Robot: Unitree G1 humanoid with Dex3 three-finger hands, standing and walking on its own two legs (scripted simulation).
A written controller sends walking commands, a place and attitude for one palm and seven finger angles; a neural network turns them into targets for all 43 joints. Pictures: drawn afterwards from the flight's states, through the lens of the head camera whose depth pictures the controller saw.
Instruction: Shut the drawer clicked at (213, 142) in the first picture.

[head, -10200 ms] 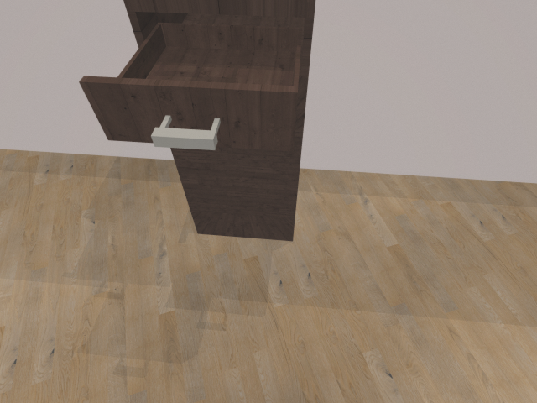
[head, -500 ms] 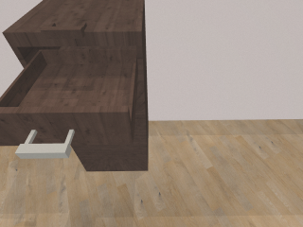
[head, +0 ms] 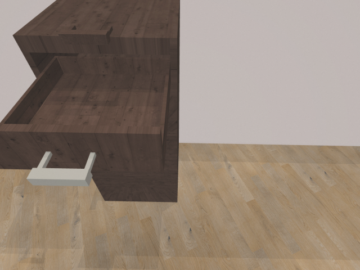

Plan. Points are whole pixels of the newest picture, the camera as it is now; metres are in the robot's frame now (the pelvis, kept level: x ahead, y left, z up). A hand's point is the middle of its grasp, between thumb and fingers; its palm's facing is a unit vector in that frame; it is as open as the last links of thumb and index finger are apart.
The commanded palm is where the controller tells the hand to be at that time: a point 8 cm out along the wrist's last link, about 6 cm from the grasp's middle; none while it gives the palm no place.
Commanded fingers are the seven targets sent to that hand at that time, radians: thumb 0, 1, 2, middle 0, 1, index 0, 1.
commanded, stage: look again from close up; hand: left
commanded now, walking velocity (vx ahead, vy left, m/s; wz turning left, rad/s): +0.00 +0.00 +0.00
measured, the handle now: (65, 167) +0.29 +0.26 +0.10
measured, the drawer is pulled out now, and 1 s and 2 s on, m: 0.30 0.30 0.30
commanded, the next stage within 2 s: raise the hand and make a fist in 0.54 s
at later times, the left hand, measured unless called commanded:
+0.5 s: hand out of the picture +0.00 +0.17 -0.18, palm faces +0.02 -0.98 -0.18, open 7.4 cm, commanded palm none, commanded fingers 0.00 0.90 0.90 -0.20 -0.30 -0.20 -0.30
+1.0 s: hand (112, 260) +0.14 +0.14 +0.02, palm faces -0.04 -1.00 +0.04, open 6.3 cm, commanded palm +0.08 +0.23 +0.00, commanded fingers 0.00 0.90 0.90 -0.58 -0.71 -0.58 -0.71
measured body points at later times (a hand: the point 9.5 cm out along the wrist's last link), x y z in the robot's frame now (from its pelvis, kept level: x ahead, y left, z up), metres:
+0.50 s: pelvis +0.00 +0.00 +0.00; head +0.00 +0.01 +0.45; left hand +0.00 +0.22 -0.16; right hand +0.00 -0.22 -0.16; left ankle -0.01 +0.10 -0.74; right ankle -0.02 -0.09 -0.74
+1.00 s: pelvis -0.03 +0.00 -0.04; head -0.04 +0.00 +0.41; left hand +0.14 +0.20 +0.02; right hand +0.18 -0.25 -0.07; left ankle -0.01 +0.10 -0.74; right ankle -0.02 -0.09 -0.74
